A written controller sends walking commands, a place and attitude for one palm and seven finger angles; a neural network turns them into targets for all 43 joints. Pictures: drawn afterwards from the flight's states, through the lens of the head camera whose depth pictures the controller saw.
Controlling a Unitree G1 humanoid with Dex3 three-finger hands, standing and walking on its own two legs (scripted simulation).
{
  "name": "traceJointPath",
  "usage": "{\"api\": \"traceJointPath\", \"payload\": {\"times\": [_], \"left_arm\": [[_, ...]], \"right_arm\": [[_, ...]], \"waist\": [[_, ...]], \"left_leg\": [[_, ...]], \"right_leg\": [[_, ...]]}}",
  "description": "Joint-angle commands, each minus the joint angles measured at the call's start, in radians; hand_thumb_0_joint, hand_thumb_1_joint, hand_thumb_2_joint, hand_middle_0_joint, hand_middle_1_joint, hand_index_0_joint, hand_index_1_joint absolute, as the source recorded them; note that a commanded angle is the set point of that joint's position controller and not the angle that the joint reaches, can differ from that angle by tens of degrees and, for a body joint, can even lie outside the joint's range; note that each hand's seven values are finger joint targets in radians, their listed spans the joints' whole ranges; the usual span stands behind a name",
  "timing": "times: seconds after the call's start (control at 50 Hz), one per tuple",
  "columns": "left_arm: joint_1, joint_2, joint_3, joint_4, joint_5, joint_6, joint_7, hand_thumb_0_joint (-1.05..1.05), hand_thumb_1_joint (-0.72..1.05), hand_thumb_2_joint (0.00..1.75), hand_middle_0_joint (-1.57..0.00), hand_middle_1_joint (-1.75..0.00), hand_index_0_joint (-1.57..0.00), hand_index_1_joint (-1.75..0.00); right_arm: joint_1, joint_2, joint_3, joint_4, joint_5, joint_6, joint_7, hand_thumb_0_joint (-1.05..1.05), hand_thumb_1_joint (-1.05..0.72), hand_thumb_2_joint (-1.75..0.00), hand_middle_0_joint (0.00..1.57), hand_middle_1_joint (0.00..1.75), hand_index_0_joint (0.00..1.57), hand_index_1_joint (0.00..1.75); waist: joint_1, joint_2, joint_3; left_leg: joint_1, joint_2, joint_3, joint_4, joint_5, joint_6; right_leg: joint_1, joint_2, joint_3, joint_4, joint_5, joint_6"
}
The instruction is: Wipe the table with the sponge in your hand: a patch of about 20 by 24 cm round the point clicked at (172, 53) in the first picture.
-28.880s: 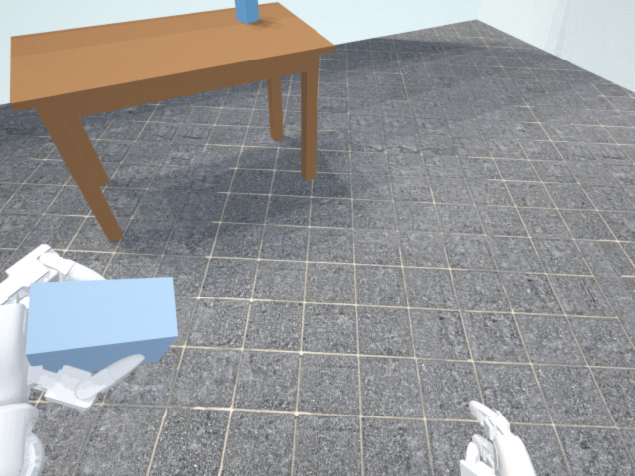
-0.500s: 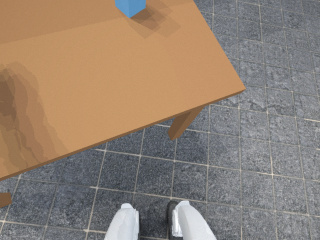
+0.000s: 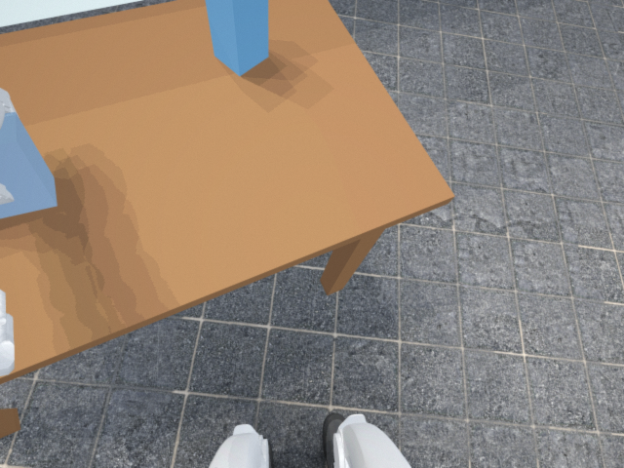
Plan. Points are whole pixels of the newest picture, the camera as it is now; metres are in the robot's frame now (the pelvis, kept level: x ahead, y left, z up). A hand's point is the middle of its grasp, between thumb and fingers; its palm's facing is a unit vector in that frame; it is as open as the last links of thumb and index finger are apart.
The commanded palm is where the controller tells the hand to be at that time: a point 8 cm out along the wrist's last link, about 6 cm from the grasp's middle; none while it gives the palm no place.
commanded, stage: wipe back along the middle lane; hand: left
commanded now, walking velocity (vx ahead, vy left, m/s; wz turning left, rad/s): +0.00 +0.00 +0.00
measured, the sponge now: out of the picture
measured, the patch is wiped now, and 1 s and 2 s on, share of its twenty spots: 0.30 0.45 0.65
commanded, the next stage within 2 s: slide across to the third lane in 1.78 s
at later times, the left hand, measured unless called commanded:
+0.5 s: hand (9, 176) +0.46 +0.34 +0.02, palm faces -0.19 +0.01 -0.98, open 10.0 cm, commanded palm +0.45 +0.32 +0.04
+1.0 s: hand (11, 202) +0.43 +0.33 +0.01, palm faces -0.16 +0.03 -0.99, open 10.0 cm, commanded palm +0.40 +0.30 +0.04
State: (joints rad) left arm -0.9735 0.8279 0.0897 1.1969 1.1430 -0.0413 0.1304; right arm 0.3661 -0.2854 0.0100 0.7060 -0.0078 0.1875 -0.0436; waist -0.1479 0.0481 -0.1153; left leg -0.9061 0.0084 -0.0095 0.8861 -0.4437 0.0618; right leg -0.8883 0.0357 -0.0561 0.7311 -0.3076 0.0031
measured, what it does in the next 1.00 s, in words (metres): stands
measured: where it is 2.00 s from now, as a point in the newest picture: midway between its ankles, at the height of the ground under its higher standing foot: outside the picture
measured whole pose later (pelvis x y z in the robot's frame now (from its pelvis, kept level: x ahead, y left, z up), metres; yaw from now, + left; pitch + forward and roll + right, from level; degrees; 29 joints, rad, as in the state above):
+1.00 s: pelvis +0.00 -0.01 +0.01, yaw +0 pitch +22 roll -3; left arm -0.71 0.62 0.05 1.06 1.08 0.06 0.28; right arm 0.32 -0.29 -0.03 0.71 0.02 0.14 -0.01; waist -0.06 0.05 -0.16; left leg -0.79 0.01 0.02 0.84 -0.44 0.05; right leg -0.80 0.03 -0.03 0.74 -0.32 0.00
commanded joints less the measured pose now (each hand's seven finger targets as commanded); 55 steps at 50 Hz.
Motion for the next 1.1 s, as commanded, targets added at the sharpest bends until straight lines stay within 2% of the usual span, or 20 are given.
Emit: {"api": "traceJointPath", "payload": {"times": [0.0,0.06,0.1,0.18,0.2,0.28,0.32,0.36,0.42,0.44,0.5,0.56,0.6,0.66,0.7,0.84,0.88,0.94,1.0,1.08], "left_arm": [[-0.358,0.233,0.032,-0.169,-0.014,0.024,0.057,0.0,0.1,1.3,-1.2,-1.6,-1.2,-1.6],[-0.345,0.227,0.029,-0.143,-0.016,0.047,0.065,0.0,0.1,1.3,-1.2,-1.6,-1.2,-1.6],[-0.312,0.212,0.027,-0.142,-0.02,0.058,0.059,0.0,0.1,1.3,-1.2,-1.6,-1.2,-1.6],[-0.233,0.188,0.011,-0.119,-0.012,0.075,0.054,0.0,0.1,1.3,-1.2,-1.6,-1.2,-1.6],[-0.24,0.173,0.002,-0.128,-0.011,0.074,0.053,0.0,0.1,1.3,-1.2,-1.6,-1.2,-1.6],[-0.184,0.146,-0.002,-0.126,-0.016,0.072,0.058,0.0,0.1,1.3,-1.2,-1.6,-1.2,-1.6],[-0.121,0.139,0.015,-0.128,-0.031,0.063,0.06,0.0,0.1,1.3,-1.2,-1.6,-1.2,-1.6],[-0.086,0.142,0.027,-0.119,-0.038,0.06,0.066,0.0,0.1,1.3,-1.2,-1.6,-1.2,-1.6],[-0.051,0.117,0.02,-0.149,-0.028,0.052,0.083,0.0,0.1,1.3,-1.2,-1.6,-1.2,-1.6],[-0.019,0.125,0.034,-0.137,-0.027,0.054,0.091,0.0,0.1,1.3,-1.2,-1.6,-1.2,-1.6],[-0.011,0.125,0.043,-0.152,-0.021,0.056,0.111,0.0,0.1,1.3,-1.2,-1.6,-1.2,-1.6],[-0.005,0.05,-0.017,-0.122,-0.009,0.076,0.126,0.0,0.1,1.3,-1.2,-1.6,-1.2,-1.6],[-0.014,0.063,-0.004,-0.128,-0.011,0.084,0.133,0.0,0.1,1.3,-1.2,-1.6,-1.2,-1.6],[0.007,0.029,-0.026,-0.115,-0.021,0.1,0.132,0.0,0.1,1.3,-1.2,-1.6,-1.2,-1.6],[0.007,0.033,-0.02,-0.12,-0.025,0.102,0.128,0.0,0.1,1.3,-1.2,-1.6,-1.2,-1.6],[0.091,0.014,-0.019,-0.132,-0.04,0.103,0.117,0.0,0.1,1.3,-1.2,-1.6,-1.2,-1.6],[0.116,-0.038,-0.05,-0.153,-0.043,0.104,0.118,0.0,0.1,1.3,-1.2,-1.6,-1.2,-1.6],[0.117,-0.049,-0.05,-0.169,-0.043,0.103,0.125,0.0,0.1,1.3,-1.2,-1.6,-1.2,-1.6],[0.196,-0.079,-0.041,-0.206,-0.055,0.101,0.135,0.0,0.1,1.3,-1.2,-1.6,-1.2,-1.6],[0.218,-0.142,-0.077,-0.221,-0.062,0.121,0.153,0.0,0.1,1.3,-1.2,-1.6,-1.2,-1.6]], "right_arm": [[0.216,-0.197,-0.073,0.003,-0.007,-0.001,-0.006,0.0,-0.9,-0.9,0.2,0.3,0.2,0.3],[0.221,-0.197,-0.074,0.014,-0.005,-0.003,-0.001,0.0,-0.9,-0.9,0.2,0.3,0.2,0.3],[0.215,-0.197,-0.074,0.015,-0.003,-0.005,0.002,0.0,-0.9,-0.9,0.2,0.3,0.2,0.3],[0.204,-0.19,-0.069,0.006,0.002,-0.005,0.008,0.0,-0.9,-0.9,0.2,0.3,0.2,0.3],[0.2,-0.189,-0.071,0.004,0.002,-0.008,0.009,0.0,-0.9,-0.9,0.2,0.3,0.2,0.3],[0.193,-0.188,-0.075,0.003,0.006,-0.014,0.01,0.0,-0.9,-0.9,0.2,0.3,0.2,0.3],[0.187,-0.184,-0.077,-0.005,0.007,-0.017,0.012,0.0,-0.9,-0.9,0.2,0.3,0.2,0.3],[0.177,-0.187,-0.077,-0.007,0.008,-0.02,0.012,0.0,-0.9,-0.9,0.2,0.3,0.2,0.3],[0.166,-0.184,-0.081,-0.013,0.01,-0.026,0.019,0.0,-0.9,-0.9,0.2,0.3,0.2,0.3],[0.162,-0.187,-0.081,-0.013,0.011,-0.027,0.022,0.0,-0.9,-0.9,0.2,0.3,0.2,0.3],[0.148,-0.191,-0.085,-0.015,0.012,-0.03,0.027,0.0,-0.9,-0.9,0.2,0.3,0.2,0.3],[0.139,-0.185,-0.091,-0.015,0.018,-0.037,0.031,0.0,-0.9,-0.9,0.2,0.3,0.2,0.3],[0.129,-0.189,-0.091,-0.014,0.016,-0.041,0.031,0.0,-0.9,-0.9,0.2,0.3,0.2,0.3],[0.123,-0.184,-0.091,-0.023,0.021,-0.044,0.029,0.0,-0.9,-0.9,0.2,0.3,0.2,0.3],[0.117,-0.184,-0.091,-0.021,0.022,-0.048,0.028,0.0,-0.9,-0.9,0.2,0.3,0.2,0.3],[0.096,-0.179,-0.088,-0.038,0.028,-0.053,0.023,0.0,-0.9,-0.9,0.2,0.3,0.2,0.3],[0.084,-0.172,-0.09,-0.047,0.03,-0.057,0.022,0.0,-0.9,-0.9,0.2,0.3,0.2,0.3],[0.079,-0.173,-0.095,-0.043,0.029,-0.058,0.02,0.0,-0.9,-0.9,0.2,0.3,0.2,0.3],[0.063,-0.168,-0.099,-0.05,0.029,-0.061,0.025,0.0,-0.9,-0.9,0.2,0.3,0.2,0.3],[0.043,-0.161,-0.103,-0.051,0.033,-0.062,0.027,0.0,-0.9,-0.9,0.2,0.3,0.2,0.3]], "waist": [[-0.003,0.162,-0.513],[-0.004,0.129,-0.505],[0.008,0.148,-0.502],[0.023,0.105,-0.472],[0.022,0.128,-0.466],[0.024,0.072,-0.444],[0.048,0.069,-0.46],[0.048,0.017,-0.438],[0.065,0.066,-0.437],[0.072,0.036,-0.432],[0.075,0.025,-0.421],[0.056,0.012,-0.364],[0.064,0.036,-0.364],[0.061,-0.007,-0.387],[0.066,0.021,-0.382],[0.087,-0.016,-0.379],[0.087,-0.011,-0.359],[0.085,-0.022,-0.346],[0.113,-0.004,-0.372],[0.103,-0.041,-0.322]], "left_leg": [[0.463,0.022,-0.064,-0.054,0.75,-0.075],[0.442,0.019,-0.059,-0.056,0.721,-0.07],[0.444,0.016,-0.056,-0.067,0.719,-0.067],[0.396,0.004,-0.036,-0.077,0.648,-0.049],[0.412,0.007,-0.045,-0.081,0.675,-0.053],[0.381,0.004,-0.028,-0.081,0.614,-0.04],[0.38,0.0,-0.025,-0.083,0.641,-0.038],[0.336,-0.005,-0.012,-0.084,0.585,-0.028],[0.349,-0.006,-0.01,-0.088,0.612,-0.031],[0.338,-0.008,-0.007,-0.084,0.604,-0.029],[0.315,-0.012,-0.005,-0.089,0.582,-0.027],[0.307,-0.013,-0.001,-0.093,0.511,-0.027],[0.309,-0.013,-0.001,-0.099,0.501,-0.026],[0.299,-0.018,0.003,-0.097,0.47,-0.024],[0.305,-0.015,0.003,-0.099,0.481,-0.025],[0.306,-0.017,0.003,-0.109,0.455,-0.025],[0.316,-0.014,0.004,-0.119,0.448,-0.026],[0.336,-0.007,-0.006,-0.124,0.472,-0.03],[0.363,-0.004,-0.008,-0.132,0.525,-0.034],[0.365,0.001,-0.011,-0.148,0.486,-0.037]], "right_leg": [[0.192,0.049,0.001,-0.012,0.325,-0.068],[0.213,0.049,0.004,-0.019,0.335,-0.064],[0.228,0.046,0.005,-0.018,0.341,-0.067],[0.27,0.046,0.012,-0.024,0.347,-0.064],[0.258,0.043,0.01,-0.022,0.347,-0.067],[0.276,0.045,0.017,-0.029,0.351,-0.063],[0.307,0.042,0.019,-0.019,0.38,-0.063],[0.332,0.039,0.025,-0.025,0.394,-0.059],[0.331,0.036,0.026,-0.014,0.41,-0.064],[0.341,0.037,0.028,-0.015,0.414,-0.063],[0.355,0.031,0.031,-0.012,0.426,-0.065],[0.3,0.033,0.025,-0.023,0.356,-0.063],[0.3,0.03,0.027,-0.021,0.349,-0.068],[0.314,0.03,0.029,-0.021,0.339,-0.062],[0.314,0.026,0.03,-0.018,0.349,-0.066],[0.337,0.027,0.027,-0.02,0.33,-0.063],[0.324,0.027,0.021,-0.029,0.31,-0.065],[0.308,0.028,0.017,-0.028,0.305,-0.066],[0.329,0.026,0.015,-0.026,0.321,-0.071],[0.316,0.027,0.008,-0.041,0.284,-0.068]]}}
